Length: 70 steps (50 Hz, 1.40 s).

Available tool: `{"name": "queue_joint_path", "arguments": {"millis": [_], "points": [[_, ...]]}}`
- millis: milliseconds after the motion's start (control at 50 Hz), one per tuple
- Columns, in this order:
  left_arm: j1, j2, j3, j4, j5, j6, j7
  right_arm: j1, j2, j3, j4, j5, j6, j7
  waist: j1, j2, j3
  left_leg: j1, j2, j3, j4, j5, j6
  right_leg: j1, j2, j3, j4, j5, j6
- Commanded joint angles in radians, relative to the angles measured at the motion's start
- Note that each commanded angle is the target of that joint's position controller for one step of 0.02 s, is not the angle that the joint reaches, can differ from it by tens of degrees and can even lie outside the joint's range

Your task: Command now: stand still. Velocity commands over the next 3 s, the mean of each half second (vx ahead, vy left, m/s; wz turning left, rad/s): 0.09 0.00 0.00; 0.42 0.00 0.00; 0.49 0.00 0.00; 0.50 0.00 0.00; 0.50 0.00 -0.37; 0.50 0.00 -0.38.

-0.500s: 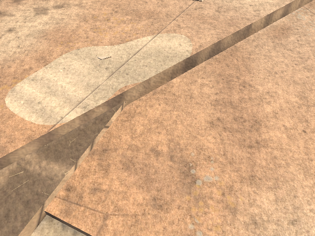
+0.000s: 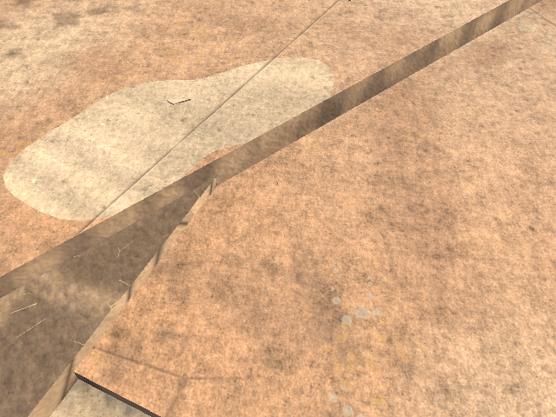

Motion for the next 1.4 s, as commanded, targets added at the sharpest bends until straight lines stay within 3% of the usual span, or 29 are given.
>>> {"name": "queue_joint_path", "arguments": {"millis": [20, 260, 320, 400, 440, 480, 500, 520, 540, 560, 600, 620, 660, 760, 860, 900, 940, 960, 980, 1000, 1020, 1040, 1080, 1100, 1160, 1240, 1340, 1380, 1400], "points": [[0.035, 0.108, 0.016, -0.015, 0.000, -0.006, 0.004, 0.015, -0.110, -0.018, -0.022, 0.001, -0.009, -0.004, -0.001, -0.001, -0.002, -0.030, 0.038, -0.029, -0.093, 0.181, 0.020, -0.001, 0.009, -0.015, -0.059, 0.125, -0.011], [0.073, 0.085, 0.008, 0.013, -0.001, -0.005, 0.007, 0.042, -0.096, -0.011, 0.015, 0.003, -0.009, -0.006, -0.004, -0.002, 0.007, -0.038, 0.034, -0.019, -0.093, 0.171, 0.017, -0.012, 0.015, -0.017, -0.057, 0.116, -0.015], [0.088, 0.070, 0.008, 0.019, -0.012, -0.003, 0.012, 0.070, -0.122, -0.022, 0.026, 0.016, -0.002, -0.013, -0.013, 0.038, 0.027, -0.080, 0.028, -0.041, -0.127, -0.315, 0.057, -0.069, 0.072, -0.078, 0.023, -0.221, -0.036], [0.039, 0.020, -0.002, -0.030, -0.016, -0.049, -0.007, 0.156, -0.193, -0.052, 0.029, 0.030, -0.033, -0.006, -0.050, 0.195, 0.117, -0.118, 0.268, -0.399, -0.301, -0.604, 0.204, -0.241, 0.060, -0.059, 0.292, -0.208, -0.078], [0.065, 0.022, 0.000, -0.036, -0.032, -0.076, -0.027, 0.099, -0.176, -0.050, 0.005, 0.032, -0.048, -0.004, -0.009, 0.186, 0.134, -0.146, 0.307, -0.437, -0.306, -0.537, 0.224, -0.231, 0.024, -0.018, 0.292, -0.234, -0.126], [0.196, 0.025, 0.008, 0.009, -0.032, -0.093, -0.036, -0.032, -0.148, -0.043, -0.041, 0.046, -0.049, 0.001, 0.084, 0.125, 0.129, -0.268, 0.202, -0.255, -0.204, -0.369, 0.147, 0.033, 0.046, -0.042, -0.005, -0.124, -0.160], [0.288, 0.066, 0.023, 0.045, -0.019, -0.093, -0.036, -0.057, -0.108, -0.034, -0.057, 0.038, -0.054, 0.004, 0.106, 0.014, 0.084, -0.345, 0.111, -0.127, -0.009, -0.215, 0.095, 0.185, 0.000, 0.058, -0.063, -0.073, -0.154], [0.421, 0.169, 0.051, 0.065, -0.018, -0.094, -0.037, -0.069, -0.047, -0.018, -0.082, 0.025, -0.067, 0.005, 0.133, -0.246, 0.016, -0.484, -0.011, 0.057, 0.336, -0.161, 0.021, 0.319, -0.200, 0.394, -0.230, -0.202, -0.227], [0.450, 0.214, 0.054, 0.064, -0.006, -0.107, -0.050, -0.068, -0.069, -0.026, -0.105, 0.035, -0.084, 0.002, 0.118, -0.309, 0.024, -0.609, -0.030, 0.007, 0.552, -0.292, 0.021, 0.313, -0.348, 0.702, -0.318, -0.269, -0.327], [0.362, 0.143, 0.034, 0.037, -0.005, -0.119, -0.050, -0.052, -0.092, -0.032, -0.095, 0.049, -0.097, 0.009, 0.067, -0.167, 0.091, -0.680, 0.039, -0.049, 0.683, -0.230, 0.039, 0.288, -0.348, 0.658, -0.307, -0.256, -0.325], [0.280, 0.094, 0.019, 0.003, -0.011, -0.124, -0.059, -0.024, -0.086, -0.035, -0.068, 0.044, -0.114, 0.025, 0.031, -0.086, 0.103, -0.718, 0.098, -0.032, 0.704, -0.042, 0.065, 0.288, -0.254, 0.437, -0.305, -0.132, -0.255], [0.270, 0.075, 0.012, -0.004, -0.010, -0.119, -0.062, -0.048, -0.103, -0.045, -0.072, 0.035, -0.119, 0.030, 0.029, -0.080, 0.104, -0.713, 0.118, -0.020, 0.665, 0.017, 0.063, 0.290, -0.227, 0.350, -0.309, 0.014, -0.230], [0.315, 0.038, -0.001, 0.002, -0.001, -0.102, -0.057, -0.066, -0.078, -0.047, -0.073, 0.028, -0.116, 0.046, 0.035, -0.106, 0.067, -0.657, 0.123, 0.025, 0.608, 0.076, 0.045, 0.286, -0.170, 0.213, -0.303, 0.251, -0.208], [0.333, 0.087, 0.002, -0.026, 0.009, -0.078, -0.027, -0.258, -0.002, -0.016, -0.152, 0.026, -0.097, 0.057, 0.060, -0.095, 0.098, -0.561, 0.085, 0.096, 0.334, 0.214, -0.006, 0.160, -0.135, 0.087, -0.343, 0.371, -0.219], [0.378, 0.110, 0.015, -0.015, -0.012, -0.066, -0.017, -0.393, -0.024, -0.005, -0.224, 0.033, -0.101, 0.072, 0.055, -0.115, 0.152, -0.548, 0.066, 0.107, 0.153, 0.202, 0.043, 0.249, -0.201, 0.073, -0.350, 0.457, -0.216], [0.361, 0.139, 0.026, -0.024, -0.011, -0.059, -0.019, -0.323, -0.054, -0.019, -0.224, 0.022, -0.104, 0.075, -0.008, -0.159, 0.070, -0.369, 0.005, 0.171, 0.202, 0.102, 0.085, 0.243, -0.226, 0.046, -0.256, 0.793, -0.215], [0.416, 0.057, 0.002, -0.024, -0.002, -0.056, -0.025, -0.130, -0.106, -0.056, -0.168, 0.035, -0.105, 0.070, -0.084, -0.119, -0.128, 0.051, -0.051, 0.196, 0.216, 0.108, 0.142, 0.112, -0.161, -0.024, 0.070, 1.222, -0.155], [0.396, 0.097, 0.003, -0.027, -0.010, -0.070, -0.035, 0.009, -0.112, -0.074, -0.128, 0.043, -0.097, 0.065, -0.151, -0.139, -0.214, 0.340, -0.015, 0.121, 0.162, 0.149, 0.161, -0.074, -0.141, -0.012, 0.242, 1.134, -0.122], [0.312, 0.108, 0.001, -0.046, -0.022, -0.093, -0.043, 0.189, -0.172, -0.105, -0.091, 0.039, -0.073, 0.048, -0.240, -0.023, -0.324, 0.603, 0.145, -0.139, 0.032, 0.000, 0.214, -0.290, -0.036, -0.041, 0.557, 0.932, -0.068], [0.318, 0.054, -0.015, -0.074, -0.020, -0.112, -0.057, 0.236, -0.185, -0.094, -0.041, 0.024, -0.062, 0.043, -0.193, 0.115, -0.438, 0.690, 0.380, -0.471, -0.092, 0.000, 0.295, -0.410, 0.038, 0.051, 0.868, -0.171, -0.079], [0.197, 0.123, 0.018, -0.108, -0.046, -0.125, -0.058, 0.179, -0.129, -0.079, -0.051, 0.007, -0.069, 0.038, -0.183, 0.044, -0.347, 0.519, 0.361, -0.449, -0.139, 0.014, 0.256, -0.419, 0.011, 0.156, 0.956, -0.232, -0.118], [0.108, 0.124, 0.028, -0.154, -0.070, -0.124, -0.054, 0.075, -0.110, -0.067, -0.054, 0.001, -0.089, 0.048, -0.126, 0.012, -0.169, 0.325, 0.322, -0.332, -0.193, 0.090, 0.210, -0.447, -0.020, 0.126, 0.905, -0.177, -0.130], [0.094, 0.061, 0.037, -0.154, -0.058, -0.096, -0.032, -0.034, 0.003, -0.037, -0.045, 0.003, -0.113, 0.066, -0.042, 0.019, -0.054, 0.106, 0.258, -0.163, -0.242, 0.140, 0.155, -0.391, -0.063, 0.089, 0.820, -0.122, -0.150], [0.141, 0.028, 0.037, -0.145, -0.057, -0.072, -0.027, -0.043, 0.019, -0.033, -0.037, 0.002, -0.115, 0.067, -0.005, 0.045, -0.032, 0.018, 0.251, -0.125, -0.279, 0.097, 0.151, -0.345, -0.067, 0.083, 0.835, -0.126, -0.153], [0.139, 0.007, 0.037, -0.170, -0.039, -0.037, -0.031, -0.042, -0.037, -0.039, -0.020, 0.013, -0.116, 0.056, 0.058, 0.065, 0.031, -0.100, 0.255, -0.051, -0.355, 0.053, 0.157, -0.375, -0.070, 0.047, 0.739, -0.080, -0.138], [0.021, 0.068, 0.053, -0.209, -0.017, -0.035, -0.048, -0.026, -0.110, -0.053, -0.025, -0.001, -0.118, 0.028, 0.074, 0.088, 0.006, -0.102, 0.242, 0.040, -0.389, 0.121, 0.149, -0.354, -0.074, 0.000, 0.517, 0.107, -0.085], [-0.073, 0.094, 0.069, -0.225, -0.018, -0.024, -0.058, 0.003, -0.144, -0.071, -0.009, 0.023, -0.112, 0.018, 0.071, 0.083, 0.013, 0.072, 0.284, 0.103, -0.377, 0.111, 0.127, -0.313, -0.067, -0.042, 0.305, 0.087, -0.096], [-0.032, 0.099, 0.079, -0.217, -0.018, -0.023, -0.060, 0.000, -0.149, -0.078, -0.002, 0.023, -0.099, 0.018, 0.091, 0.089, 0.011, 0.127, 0.297, 0.127, -0.293, 0.177, 0.126, -0.269, -0.051, -0.071, 0.249, 0.009, -0.117], [0.077, 0.104, 0.090, -0.188, -0.017, -0.022, -0.057, -0.033, -0.154, -0.080, -0.004, 0.023, -0.091, 0.016, 0.144, 0.101, -0.016, 0.094, 0.287, 0.152, -0.182, 0.263, 0.117, -0.148, -0.027, -0.102, 0.197, 0.001, -0.129]]}}
Next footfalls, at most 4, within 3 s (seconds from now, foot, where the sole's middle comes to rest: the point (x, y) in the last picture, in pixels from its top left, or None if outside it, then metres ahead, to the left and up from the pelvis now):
0.90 left None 0.42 0.10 -0.73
1.44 right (353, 376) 0.60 -0.14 -0.74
1.94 left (267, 248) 0.99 0.07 -0.74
2.52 right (350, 181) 1.27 -0.19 -0.74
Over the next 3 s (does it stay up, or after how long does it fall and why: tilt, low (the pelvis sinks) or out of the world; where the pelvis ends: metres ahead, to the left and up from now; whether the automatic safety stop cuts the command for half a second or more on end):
stays up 1.39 -0.12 0.04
